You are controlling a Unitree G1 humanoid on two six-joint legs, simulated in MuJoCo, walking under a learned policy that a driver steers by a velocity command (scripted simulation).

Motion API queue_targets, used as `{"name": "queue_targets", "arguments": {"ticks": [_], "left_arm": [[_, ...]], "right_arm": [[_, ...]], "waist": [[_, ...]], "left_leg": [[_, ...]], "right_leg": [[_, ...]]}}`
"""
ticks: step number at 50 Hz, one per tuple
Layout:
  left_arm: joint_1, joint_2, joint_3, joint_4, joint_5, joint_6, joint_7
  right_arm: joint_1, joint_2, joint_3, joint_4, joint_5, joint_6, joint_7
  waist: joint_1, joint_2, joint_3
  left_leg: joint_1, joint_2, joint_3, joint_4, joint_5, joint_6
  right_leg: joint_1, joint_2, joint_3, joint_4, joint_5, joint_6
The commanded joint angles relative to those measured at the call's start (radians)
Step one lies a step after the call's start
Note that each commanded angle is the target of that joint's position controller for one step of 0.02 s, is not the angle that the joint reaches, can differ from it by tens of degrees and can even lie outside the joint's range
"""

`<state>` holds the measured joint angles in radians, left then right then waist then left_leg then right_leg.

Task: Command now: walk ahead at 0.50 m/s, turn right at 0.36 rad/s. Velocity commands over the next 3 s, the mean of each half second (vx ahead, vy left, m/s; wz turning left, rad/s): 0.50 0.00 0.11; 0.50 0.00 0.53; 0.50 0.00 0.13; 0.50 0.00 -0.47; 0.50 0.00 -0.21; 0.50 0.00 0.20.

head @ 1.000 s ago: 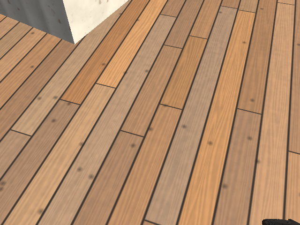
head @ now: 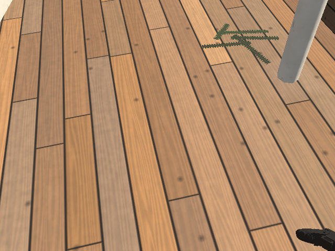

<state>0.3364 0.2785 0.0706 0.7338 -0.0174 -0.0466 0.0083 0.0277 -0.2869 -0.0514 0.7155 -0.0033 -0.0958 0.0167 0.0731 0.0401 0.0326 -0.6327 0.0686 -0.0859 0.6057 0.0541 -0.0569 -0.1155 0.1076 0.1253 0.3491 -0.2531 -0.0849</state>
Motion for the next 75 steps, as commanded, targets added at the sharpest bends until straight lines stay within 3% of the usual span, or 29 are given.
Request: {"name": "queue_targets", "arguments": {"ticks": [1, 4, 6, 7, 8, 9, 10, 12, 16, 21, 26, 29, 30, 31, 32, 33, 34, 37, 45, 50, 52, 54, 55, 56, 57, 58, 60, 64, 75], "left_arm": [[0.049, 0.153, 0.040, -0.028, -0.003, -0.010, 0.005], [0.056, 0.161, 0.043, -0.013, 0.002, 0.000, 0.007], [0.025, 0.147, 0.036, -0.019, 0.006, 0.005, 0.007], [0.017, 0.117, 0.021, -0.036, 0.017, 0.005, 0.007], [0.136, 0.069, 0.005, -0.044, 0.005, -0.008, 0.008], [0.136, 0.085, -0.001, -0.047, 0.007, -0.022, 0.005], [0.032, 0.150, 0.014, -0.064, -0.005, -0.031, -0.001], [-0.111, 0.137, 0.011, -0.100, 0.012, -0.050, -0.005], [-0.096, 0.087, 0.006, -0.106, 0.033, -0.052, -0.005], [-0.268, 0.045, -0.016, -0.142, 0.025, -0.058, -0.011], [-0.353, 0.087, -0.001, -0.168, 0.006, -0.074, -0.024], [-0.214, 0.132, 0.026, -0.135, 0.009, -0.084, -0.016], [-0.074, 0.182, 0.042, -0.121, 0.025, -0.086, -0.006], [0.037, 0.268, 0.065, -0.093, 0.037, -0.069, -0.003], [0.058, 0.215, 0.056, -0.076, 0.021, -0.060, -0.011], [0.013, 0.149, 0.037, -0.083, 0.016, -0.058, -0.010], [-0.036, 0.120, 0.026, -0.086, 0.021, -0.054, -0.010], [-0.120, 0.076, 0.011, -0.067, 0.031, -0.056, -0.012], [-0.105, 0.157, 0.038, -0.003, 0.019, -0.060, -0.004], [-0.045, 0.205, 0.052, 0.039, -0.006, -0.038, -0.002], [-0.027, 0.231, 0.058, 0.052, -0.015, -0.026, -0.001], [-0.023, 0.222, 0.048, 0.061, -0.015, -0.016, 0.004], [-0.001, 0.165, 0.021, 0.043, 0.018, -0.023, 0.004], [0.108, 0.050, -0.020, 0.006, 0.033, -0.045, -0.012], [0.006, 0.155, 0.002, 0.020, -0.006, -0.067, -0.022], [-0.090, 0.181, 0.010, -0.015, -0.035, -0.076, -0.025], [-0.120, 0.161, 0.007, -0.009, 0.000, -0.078, -0.011], [-0.050, 0.113, 0.002, 0.023, 0.009, -0.033, -0.012], [-0.319, 0.063, -0.021, -0.058, -0.007, -0.033, -0.052]], "right_arm": [[-0.106, -0.076, -0.014, -0.085, 0.008, -0.023, 0.014], [-0.080, -0.104, -0.024, -0.087, 0.008, -0.033, 0.020], [0.072, -0.141, -0.046, -0.042, 0.002, -0.038, 0.015], [0.221, -0.182, -0.058, -0.017, -0.009, -0.040, 0.012], [0.349, -0.267, -0.082, 0.009, -0.016, -0.031, 0.014], [0.377, -0.216, -0.069, 0.035, 0.017, -0.024, 0.027], [0.321, -0.154, -0.049, 0.022, 0.035, -0.017, 0.026], [0.234, -0.122, -0.036, -0.001, 0.011, 0.000, 0.021], [0.222, -0.114, -0.030, -0.006, 0.012, 0.004, 0.003], [0.283, -0.168, -0.051, 0.018, 0.028, 0.021, -0.023], [0.358, -0.164, -0.053, 0.034, 0.036, 0.044, -0.032], [0.333, -0.133, -0.046, 0.018, 0.029, 0.051, -0.033], [0.314, -0.080, -0.027, -0.003, 0.017, 0.045, -0.029], [0.425, -0.009, -0.005, -0.032, 0.032, 0.033, -0.030], [0.433, -0.080, -0.014, -0.034, 0.044, 0.030, -0.032], [0.360, -0.145, -0.034, -0.032, 0.044, 0.035, -0.032], [0.306, -0.144, -0.036, -0.040, 0.035, 0.041, -0.031], [0.269, -0.099, -0.038, -0.061, 0.031, 0.058, -0.017], [0.106, -0.042, -0.013, -0.125, 0.025, 0.060, 0.017], [-0.013, -0.059, -0.015, -0.183, 0.027, 0.062, 0.041], [0.012, -0.080, -0.027, -0.193, 0.019, 0.064, 0.042], [0.259, -0.155, -0.074, -0.128, 0.019, 0.070, 0.028], [0.420, -0.236, -0.100, -0.093, 0.021, 0.079, 0.007], [0.383, -0.321, -0.100, -0.100, 0.024, 0.070, 0.006], [0.406, -0.225, -0.075, -0.114, 0.022, 0.059, 0.011], [0.367, -0.195, -0.063, -0.099, 0.014, 0.048, 0.015], [0.246, -0.143, -0.045, -0.100, 0.008, 0.038, 0.014], [0.197, -0.115, -0.035, -0.087, 0.001, 0.013, 0.009], [0.302, -0.153, -0.046, 0.037, 0.001, 0.011, -0.013]], "waist": [[0.018, -0.123, -0.009], [-0.004, -0.153, -0.003], [-0.082, -0.159, -0.078], [-0.147, -0.111, -0.213], [-0.134, 0.131, -0.364], [-0.139, 0.253, -0.355], [-0.152, 0.142, -0.201], [-0.129, -0.003, -0.038], [-0.073, 0.055, -0.052], [-0.125, 0.043, -0.030], [-0.139, 0.058, -0.030], [-0.049, 0.072, -0.085], [0.021, 0.005, -0.197], [0.005, -0.264, -0.345], [0.006, -0.321, -0.318], [0.019, -0.210, -0.185], [0.005, -0.147, -0.109], [-0.052, -0.168, -0.015], [-0.028, -0.099, 0.009], [-0.005, -0.096, 0.042], [-0.039, -0.115, 0.005], [-0.183, -0.096, -0.134], [-0.239, 0.026, -0.242], [-0.114, 0.247, -0.368], [-0.198, 0.103, -0.411], [-0.199, 0.081, -0.254], [-0.123, 0.008, -0.120], [-0.050, 0.017, -0.085], [-0.159, -0.007, 0.054]], "left_leg": [[0.103, -0.036, 0.035, -0.078, 0.047, 0.021], [0.119, -0.044, 0.045, -0.116, -0.080, 0.067], [0.306, -0.073, 0.093, -0.158, -0.092, 0.124], [0.546, 0.028, -0.014, -0.112, -0.047, 0.190], [0.908, 0.220, -0.412, -0.147, -0.187, 0.358], [0.979, 0.287, -0.703, -0.308, -0.409, 0.404], [0.880, 0.268, -0.639, -0.327, -0.533, 0.360], [0.633, 0.186, -0.441, -0.362, -0.390, 0.322], [0.490, 0.102, -0.292, -0.402, -0.122, 0.320], [0.383, 0.049, -0.191, -0.400, -0.078, 0.281], [0.441, 0.074, -0.288, -0.314, -0.169, 0.247], [0.413, 0.028, -0.297, -0.162, -0.140, 0.194], [0.317, -0.024, -0.230, 0.068, -0.197, 0.158], [0.014, -0.154, -0.075, 0.387, -0.509, 0.093], [-0.148, -0.097, -0.064, 0.569, -0.648, 0.079], [-0.192, -0.054, -0.075, 0.640, -0.564, 0.074], [-0.176, -0.024, -0.046, 0.645, -0.488, 0.067], [-0.088, 0.038, -0.026, 0.561, -0.378, 0.056], [-0.045, 0.042, 0.038, 0.203, -0.063, 0.046], [-0.013, 0.010, 0.101, 0.048, -0.103, 0.100], [0.097, -0.049, 0.145, 0.020, -0.212, 0.142], [0.477, -0.131, 0.177, -0.063, -0.166, 0.202], [0.794, 0.023, -0.048, -0.051, -0.116, 0.257], [1.031, 0.271, -0.607, -0.184, -0.328, 0.434], [1.020, 0.292, -0.673, -0.275, -0.412, 0.421], [0.909, 0.257, -0.515, -0.287, -0.335, 0.378], [0.643, 0.182, -0.309, -0.308, -0.121, 0.329], [0.470, 0.146, -0.162, -0.415, 0.016, 0.339], [0.631, 0.160, 0.115, -0.474, 0.003, 0.243]], "right_leg": [[-0.040, -0.252, 0.164, -0.068, 0.176, -0.131], [0.057, -0.297, 0.217, -0.002, 0.266, -0.114], [0.080, -0.248, 0.157, 0.156, 0.538, -0.078], [-0.010, -0.199, 0.098, 0.381, 0.509, -0.044], [-0.345, -0.055, -0.009, 0.749, 0.208, 0.045], [-0.560, -0.021, 0.007, 0.896, -0.298, 0.069], [-0.663, -0.088, 0.027, 0.958, -0.254, 0.061], [-0.653, -0.150, -0.019, 0.859, -0.129, 0.055], [-0.515, -0.179, -0.052, 0.624, -0.060, 0.095], [-0.389, -0.127, -0.074, 0.287, 0.225, 0.140], [-0.297, -0.094, -0.044, 0.141, 0.243, 0.130], [-0.061, -0.118, -0.051, 0.064, 0.189, 0.070], [0.158, -0.255, 0.066, 0.084, 0.145, 0.007], [0.480, -0.483, 0.434, 0.042, -0.016, -0.141], [0.467, -0.544, 0.638, -0.029, -0.219, -0.176], [0.355, -0.497, 0.518, -0.051, -0.245, -0.140], [0.246, -0.452, 0.379, -0.063, -0.135, -0.111], [0.036, -0.365, 0.146, -0.143, 0.084, -0.087], [0.026, -0.348, -0.151, -0.199, 0.321, -0.085], [0.139, -0.386, -0.232, -0.154, 0.402, -0.045], [0.170, -0.393, -0.258, -0.045, 0.692, -0.032], [0.077, -0.346, -0.316, 0.277, 0.857, 0.008], [-0.175, -0.302, -0.329, 0.587, 0.498, 0.050], [-0.538, -0.114, -0.217, 0.914, -0.337, 0.101], [-0.615, -0.136, -0.051, 1.004, -0.331, 0.091], [-0.684, -0.171, -0.065, 0.999, -0.250, 0.078], [-0.607, -0.242, -0.073, 0.861, -0.108, 0.076], [-0.496, -0.266, -0.072, 0.748, -0.001, 0.108], [-0.578, -0.196, -0.092, 0.261, 0.378, 0.074]]}}
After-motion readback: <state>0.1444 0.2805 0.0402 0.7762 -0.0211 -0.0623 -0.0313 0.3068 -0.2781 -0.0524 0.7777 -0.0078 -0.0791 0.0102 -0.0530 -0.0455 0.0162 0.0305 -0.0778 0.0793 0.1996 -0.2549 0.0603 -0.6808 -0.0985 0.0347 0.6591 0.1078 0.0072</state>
